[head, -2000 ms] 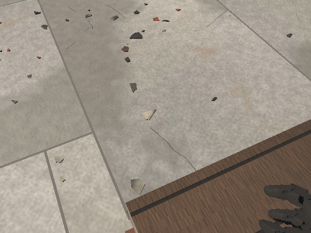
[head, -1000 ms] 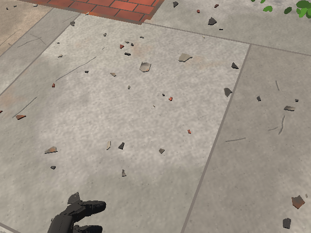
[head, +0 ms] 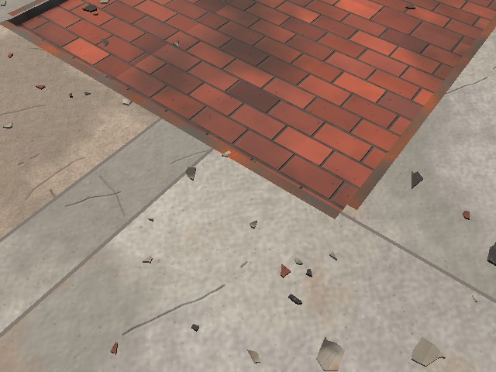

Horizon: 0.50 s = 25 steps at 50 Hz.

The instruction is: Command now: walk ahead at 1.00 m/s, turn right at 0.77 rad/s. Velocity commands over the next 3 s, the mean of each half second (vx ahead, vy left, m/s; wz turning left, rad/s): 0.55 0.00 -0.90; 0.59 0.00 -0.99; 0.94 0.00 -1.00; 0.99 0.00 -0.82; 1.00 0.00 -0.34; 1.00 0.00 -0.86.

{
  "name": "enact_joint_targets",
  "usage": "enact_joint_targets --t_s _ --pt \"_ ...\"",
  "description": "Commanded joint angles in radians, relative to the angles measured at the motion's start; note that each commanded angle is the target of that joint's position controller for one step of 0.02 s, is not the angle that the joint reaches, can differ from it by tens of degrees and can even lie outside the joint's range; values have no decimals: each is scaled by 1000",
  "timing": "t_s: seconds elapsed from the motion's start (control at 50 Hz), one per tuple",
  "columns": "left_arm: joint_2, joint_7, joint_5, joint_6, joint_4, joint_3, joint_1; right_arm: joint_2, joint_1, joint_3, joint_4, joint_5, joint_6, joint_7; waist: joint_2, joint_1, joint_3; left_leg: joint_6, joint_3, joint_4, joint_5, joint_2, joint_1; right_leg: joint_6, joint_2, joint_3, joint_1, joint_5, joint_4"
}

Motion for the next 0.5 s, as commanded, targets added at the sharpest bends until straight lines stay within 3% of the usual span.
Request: enact_joint_targets --t_s 0.02,0.04,0.06,0.08,0.1,0.14,0.18,0.24,0.28,0.3,0.32,0.34,0.36,0.38,0.4,0.42,0.46,0.5 --pt "178 36 0 17 8 75 238 -144 -116 -2 -205 -4 -65 18 89 67 -158 15 -194 348 20 58 -796 -250 -396 887 741 -197 -445" --pt "143 36 1 7 30 66 226 -119 -153 5 -225 -19 -59 20 146 12 -68 14 -179 217 19 99 -729 -201 -349 787 553 -111 -456" --pt "145 40 2 -7 28 63 211 -108 -157 13 -229 -40 -34 20 156 -20 -18 1 -171 169 -10 116 -667 -178 -302 708 413 -41 -455" --pt "133 40 0 -19 32 55 201 -96 -148 19 -233 -51 -4 21 150 -54 18 -13 -154 107 -28 136 -617 -164 -258 642 288 -13 -472" --pt "146 36 -7 -31 26 55 190 -92 -159 23 -247 -49 16 21 129 -70 53 -30 -131 21 -48 147 -583 -161 -233 594 198 139 -476" --pt "179 34 -8 -44 18 62 178 -76 -251 34 -302 -29 20 24 99 -64 79 -57 -67 -214 58 135 -485 -138 -178 485 79 537 -468" --pt "173 34 -20 -35 22 69 183 -39 -320 50 -325 -10 15 32 34 -26 26 -45 -21 -457 293 77 -334 -38 -87 377 58 714 -389" --pt "178 35 -25 -5 36 83 247 -56 -348 45 -323 11 18 28 -45 43 -74 -27 -20 -642 439 -13 -229 68 -48 406 188 698 -263" --pt "182 47 -18 7 14 90 224 -105 -296 29 -313 8 7 10 -67 17 -104 -22 -78 -763 440 -33 -146 115 -45 482 256 634 -129" --pt "189 51 -15 5 -6 94 181 -132 -204 17 -283 9 -3 0 -63 -39 -137 -15 -100 -832 499 -20 -56 140 -35 487 271 597 2" --pt "160 49 -22 -3 -25 87 159 -173 -61 2 -244 5 -18 -9 -41 -104 -197 12 -160 -854 613 77 102 168 -8 451 223 438 220" --pt "34 54 -31 -3 -60 58 218 -231 37 -10 -234 -9 -22 -16 150 -87 -327 67 -377 -729 1070 400 338 185 56 308 51 -423 532" --pt "54 73 -38 9 -71 54 390 -216 49 -10 -271 -18 -3 1 200 -9 -491 156 -607 -630 1404 638 449 189 31 249 -42 -590 724" --pt "98 73 -16 20 -65 60 402 -219 -35 -35 -271 4 5 -8 215 -8 -551 261 -680 -698 1123 631 405 200 -33 224 -91 -424 851" --pt "124 65 9 33 -70 65 295 -138 -136 -18 -299 12 11 -20 143 -9 -446 247 -567 -784 775 520 241 209 -83 191 -113 -294 795" --pt "135 47 17 49 -85 73 200 -70 -171 4 -292 11 24 -24 108 -13 -309 198 -418 -834 629 418 112 225 -104 177 -107 -243 727" --pt "116 16 13 87 -107 72 159 -85 -158 -1 -259 13 37 -28 135 -1 -178 179 -253 -883 713 362 -56 246 -136 172 -57 -230 667" --pt "77 12 8 108 -130 62 143 -105 -143 -15 -234 11 35 -17 152 20 -162 184 -169 -901 751 353 -108 247 -140 152 -37 -203 620"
